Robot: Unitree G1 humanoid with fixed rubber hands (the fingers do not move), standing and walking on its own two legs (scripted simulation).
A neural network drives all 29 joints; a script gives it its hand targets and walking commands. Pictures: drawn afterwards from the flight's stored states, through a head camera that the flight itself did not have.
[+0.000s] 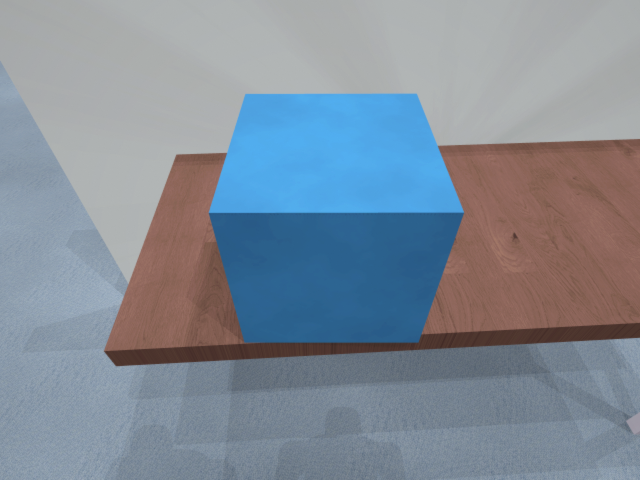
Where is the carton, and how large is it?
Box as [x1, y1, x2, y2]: [209, 94, 463, 342]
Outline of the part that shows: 245,94 209,210 210,219 244,342 418,342 463,211 417,95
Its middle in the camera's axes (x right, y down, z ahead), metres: +0.02 -0.04 +0.61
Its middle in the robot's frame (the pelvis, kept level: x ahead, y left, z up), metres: +0.51 +0.00 +0.06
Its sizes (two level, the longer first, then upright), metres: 0.289 0.275 0.272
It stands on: a table, 0.71 m high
